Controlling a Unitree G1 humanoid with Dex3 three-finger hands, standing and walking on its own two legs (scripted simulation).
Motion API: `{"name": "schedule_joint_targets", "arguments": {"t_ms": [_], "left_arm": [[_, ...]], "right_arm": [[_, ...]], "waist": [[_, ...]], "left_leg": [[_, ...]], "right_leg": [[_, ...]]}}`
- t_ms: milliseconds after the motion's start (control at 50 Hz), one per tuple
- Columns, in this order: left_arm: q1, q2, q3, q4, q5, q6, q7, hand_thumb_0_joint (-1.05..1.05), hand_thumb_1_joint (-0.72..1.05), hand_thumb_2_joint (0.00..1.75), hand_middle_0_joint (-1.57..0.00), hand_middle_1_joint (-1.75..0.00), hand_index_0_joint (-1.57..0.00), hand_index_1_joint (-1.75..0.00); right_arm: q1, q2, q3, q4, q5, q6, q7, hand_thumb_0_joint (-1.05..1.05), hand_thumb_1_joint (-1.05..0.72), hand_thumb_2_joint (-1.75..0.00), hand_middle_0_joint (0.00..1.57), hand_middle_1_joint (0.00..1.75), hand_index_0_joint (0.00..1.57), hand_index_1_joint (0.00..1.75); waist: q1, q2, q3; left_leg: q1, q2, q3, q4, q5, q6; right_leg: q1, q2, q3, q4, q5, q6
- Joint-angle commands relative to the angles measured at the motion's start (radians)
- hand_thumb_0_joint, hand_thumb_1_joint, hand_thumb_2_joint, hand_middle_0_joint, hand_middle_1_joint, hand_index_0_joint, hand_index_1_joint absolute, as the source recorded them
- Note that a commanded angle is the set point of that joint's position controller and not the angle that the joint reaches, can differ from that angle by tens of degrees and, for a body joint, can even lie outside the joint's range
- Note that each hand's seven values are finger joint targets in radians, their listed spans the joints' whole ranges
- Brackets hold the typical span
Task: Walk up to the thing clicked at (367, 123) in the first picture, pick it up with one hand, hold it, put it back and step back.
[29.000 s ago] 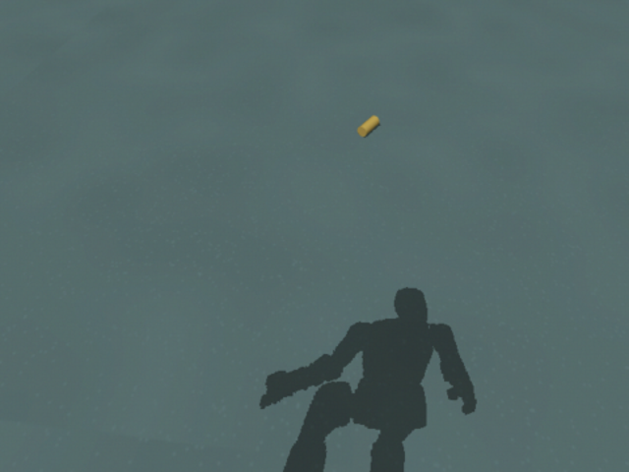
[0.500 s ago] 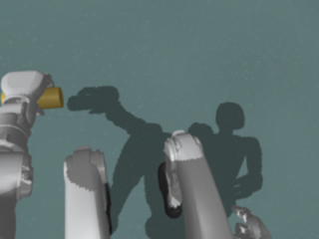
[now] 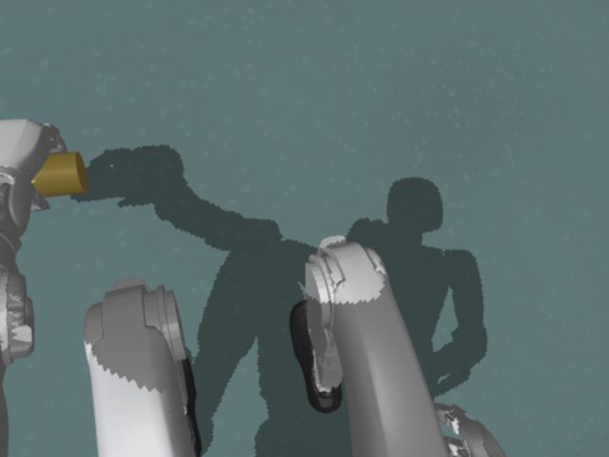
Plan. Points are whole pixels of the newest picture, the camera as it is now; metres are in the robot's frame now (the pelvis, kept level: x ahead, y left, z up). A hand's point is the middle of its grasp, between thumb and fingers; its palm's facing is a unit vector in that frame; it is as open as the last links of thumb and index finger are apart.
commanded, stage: crouch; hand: left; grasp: from above
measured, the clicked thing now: (27, 177) +0.48 +0.27 -0.21
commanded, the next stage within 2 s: lower in 0.02 s
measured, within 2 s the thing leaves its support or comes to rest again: rests again in 1.98 s
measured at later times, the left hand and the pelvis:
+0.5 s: hand (41, 187) +0.47 +0.26 -0.23, palm faces -0.50 -0.04 -0.86, open 8.5 cm; pelvis +0.00 +0.00 -0.03, yaw -2 degrees
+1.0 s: hand (61, 188) +0.48 +0.25 -0.28, palm faces -0.51 -0.06 -0.86, open 8.5 cm; pelvis +0.01 +0.00 -0.04, yaw -4 degrees
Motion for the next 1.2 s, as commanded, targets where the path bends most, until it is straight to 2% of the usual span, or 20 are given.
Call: {"name": "schedule_joint_targets", "arguments": {"t_ms": [0,40,140,220,240,420,600,640,700,760,800,820,860,960,1040,1060,1080,1120,1140,1180], "left_arm": [[-0.393,0.288,0.025,-0.181,-0.017,-0.005,0.056,0.00,0.82,0.59,-1.17,-0.44,-1.17,-0.44],[-0.357,0.263,0.015,-0.153,-0.021,-0.003,0.051,0.00,0.83,0.60,-1.18,-0.46,-1.18,-0.46],[-0.375,0.291,0.026,-0.192,-0.014,-0.004,0.050,0.00,0.82,0.60,-1.18,-0.44,-1.18,-0.44],[-0.400,0.256,-0.003,-0.127,-0.018,-0.011,0.055,0.00,0.80,0.55,-1.17,-0.41,-1.17,-0.41],[-0.396,0.276,-0.001,-0.124,-0.013,-0.016,0.058,0.00,0.77,0.56,-1.15,-0.41,-1.15,-0.41],[-0.387,0.332,0.033,-0.112,0.021,-0.047,0.103,0.00,0.83,0.56,-1.18,-0.43,-1.19,-0.43],[-0.379,0.343,0.033,-0.024,0.037,-0.030,0.158,0.00,0.75,0.52,-1.11,-0.39,-1.12,-0.38],[-0.388,0.347,0.041,-0.002,0.028,-0.024,0.165,0.00,0.76,0.52,-1.10,-0.39,-1.11,-0.38],[-0.396,0.365,0.046,-0.010,0.018,-0.023,0.170,0.00,0.77,0.51,-1.11,-0.40,-1.12,-0.38],[-0.413,0.361,0.034,-0.003,0.023,-0.028,0.164,0.00,0.76,0.52,-1.11,-0.40,-1.12,-0.39],[-0.401,0.388,0.048,-0.006,0.023,-0.027,0.163,0.00,0.80,0.51,-1.13,-0.40,-1.14,-0.39],[-0.389,0.420,0.064,-0.045,0.019,-0.033,0.171,0.00,0.80,0.50,-1.14,-0.39,-1.15,-0.37],[-0.361,0.385,0.044,-0.002,0.016,-0.033,0.175,0.00,0.82,0.48,-1.14,-0.39,-1.16,-0.37],[-0.367,0.443,0.072,-0.028,0.021,-0.039,0.196,0.00,0.83,0.50,-1.17,-0.37,-1.18,-0.36],[-0.341,0.430,0.061,0.001,0.023,-0.030,0.218,0.00,0.82,0.48,-1.16,-0.36,-1.17,-0.35],[-0.346,0.414,0.054,0.018,0.026,-0.026,0.220,0.00,0.84,0.47,-1.16,-0.35,-1.18,-0.34],[-0.360,0.425,0.053,-0.017,0.020,-0.030,0.223,0.00,0.83,0.45,-1.16,-0.34,-1.18,-0.33],[-0.356,0.411,0.044,0.021,0.020,-0.020,0.222,0.00,0.84,0.44,-1.17,-0.34,-1.19,-0.32],[-0.362,0.430,0.048,-0.017,0.018,-0.020,0.225,0.00,0.82,0.48,-1.16,-0.34,-1.17,-0.33],[-0.370,0.393,0.027,0.050,0.018,-0.013,0.219,0.00,0.86,0.44,-1.17,-0.34,-1.19,-0.32]], "right_arm": [[0.230,-0.255,-0.080,0.000,0.007,-0.004,-0.013,0.00,-0.91,-0.90,0.20,0.30,0.20,0.30],[0.236,-0.256,-0.075,-0.006,0.003,-0.006,-0.008,0.00,-0.91,-0.90,0.20,0.30,0.20,0.30],[0.234,-0.267,-0.075,-0.010,0.003,-0.003,-0.004,0.00,-0.90,-0.90,0.20,0.30,0.20,0.30],[0.223,-0.267,-0.060,-0.005,-0.003,-0.004,-0.001,0.00,-0.90,-0.90,0.20,0.30,0.20,0.30],[0.216,-0.267,-0.055,-0.003,-0.003,-0.005,-0.002,0.00,-0.90,-0.90,0.20,0.30,0.20,0.30],[0.213,-0.282,-0.038,-0.012,-0.025,-0.021,0.008,0.00,-0.90,-0.90,0.20,0.30,0.20,0.30],[0.201,-0.291,-0.019,-0.007,-0.038,-0.034,0.014,0.00,-0.89,-0.89,0.20,0.30,0.20,0.30],[0.208,-0.296,-0.011,-0.005,-0.047,-0.042,0.020,0.00,-0.89,-0.89,0.20,0.30,0.20,0.30],[0.198,-0.308,-0.008,-0.007,-0.046,-0.050,0.020,0.00,-0.89,-0.89,0.20,0.30,0.20,0.30],[0.202,-0.315,0.003,-0.005,-0.056,-0.064,0.029,0.00,-0.89,-0.89,0.20,0.30,0.20,0.30],[0.201,-0.323,0.009,-0.009,-0.059,-0.072,0.032,0.00,-0.89,-0.89,0.20,0.30,0.20,0.30],[0.203,-0.329,0.011,-0.013,-0.057,-0.072,0.032,0.00,-0.89,-0.89,0.20,0.30,0.20,0.30],[0.192,-0.323,0.019,-0.011,-0.063,-0.076,0.041,0.00,-0.89,-0.89,0.20,0.30,0.20,0.30],[0.186,-0.336,0.028,-0.013,-0.068,-0.081,0.051,0.00,-0.89,-0.89,0.20,0.30,0.20,0.30],[0.171,-0.337,0.037,-0.011,-0.070,-0.087,0.062,0.00,-0.90,-0.90,0.20,0.30,0.20,0.30],[0.174,-0.342,0.038,-0.008,-0.073,-0.090,0.063,0.00,-0.89,-0.90,0.20,0.30,0.20,0.30],[0.162,-0.339,0.037,-0.009,-0.068,-0.091,0.065,0.00,-0.89,-0.90,0.20,0.30,0.20,0.30],[0.164,-0.343,0.039,-0.008,-0.071,-0.096,0.072,0.00,-0.90,-0.90,0.20,0.30,0.20,0.30],[0.159,-0.345,0.040,-0.011,-0.068,-0.095,0.073,0.00,-0.90,-0.90,0.20,0.30,0.20,0.30],[0.165,-0.359,0.048,-0.009,-0.077,-0.104,0.078,0.00,-0.89,-0.90,0.20,0.30,0.20,0.30]], "waist": [[-0.004,0.320,-0.740],[-0.016,0.311,-0.707],[-0.008,0.354,-0.749],[-0.044,0.343,-0.678],[-0.031,0.343,-0.694],[-0.039,0.389,-0.695],[-0.063,0.379,-0.657],[-0.082,0.366,-0.631],[-0.075,0.378,-0.634],[-0.103,0.373,-0.603],[-0.100,0.380,-0.615],[-0.080,0.415,-0.653],[-0.095,0.404,-0.637],[-0.087,0.409,-0.649],[-0.091,0.425,-0.615],[-0.107,0.417,-0.591],[-0.091,0.450,-0.617],[-0.108,0.443,-0.593],[-0.094,0.463,-0.621],[-0.139,0.426,-0.540]], "left_leg": [[0.509,-0.009,0.089,-0.242,0.218,0.036],[0.503,-0.007,0.085,-0.233,0.218,0.036],[0.546,-0.007,0.079,-0.234,0.242,0.028],[0.502,-0.006,0.065,-0.214,0.227,0.027],[0.495,-0.005,0.069,-0.202,0.236,0.030],[0.509,-0.005,0.066,-0.170,0.244,0.024],[0.453,-0.002,0.061,-0.131,0.219,0.032],[0.433,-0.002,0.059,-0.118,0.223,0.034],[0.443,0.001,0.053,-0.122,0.224,0.030],[0.436,0.003,0.047,-0.108,0.215,0.030],[0.452,0.004,0.048,-0.095,0.238,0.029],[0.477,0.004,0.045,-0.101,0.270,0.023],[0.476,0.010,0.039,-0.091,0.281,0.022],[0.445,0.012,0.040,-0.075,0.283,0.027],[0.453,0.015,0.034,-0.080,0.277,0.023],[0.461,0.014,0.034,-0.070,0.278,0.023],[0.466,0.015,0.030,-0.087,0.280,0.019],[0.479,0.018,0.023,-0.083,0.275,0.019],[0.494,0.019,0.022,-0.088,0.292,0.018],[0.457,0.020,0.020,-0.063,0.283,0.021]], "right_leg": [[0.387,0.025,-0.095,-0.200,0.208,-0.079],[0.379,0.024,-0.099,-0.196,0.210,-0.076],[0.372,0.024,-0.109,-0.178,0.225,-0.080],[0.325,0.028,-0.120,-0.157,0.216,-0.082],[0.341,0.032,-0.120,-0.152,0.225,-0.080],[0.330,0.035,-0.134,-0.115,0.230,-0.080],[0.310,0.044,-0.144,-0.092,0.225,-0.077],[0.312,0.043,-0.149,-0.089,0.233,-0.072],[0.308,0.044,-0.154,-0.088,0.229,-0.076],[0.306,0.048,-0.164,-0.084,0.223,-0.076],[0.327,0.047,-0.164,-0.081,0.243,-0.072],[0.354,0.046,-0.165,-0.077,0.264,-0.075],[0.356,0.053,-0.169,-0.067,0.278,-0.076],[0.391,0.058,-0.169,-0.071,0.291,-0.073],[0.365,0.062,-0.177,-0.061,0.288,-0.076],[0.346,0.061,-0.181,-0.060,0.289,-0.076],[0.355,0.064,-0.180,-0.057,0.287,-0.078],[0.332,0.063,-0.187,-0.051,0.285,-0.077],[0.352,0.064,-0.185,-0.053,0.297,-0.077],[0.325,0.062,-0.191,-0.055,0.293,-0.074]]}}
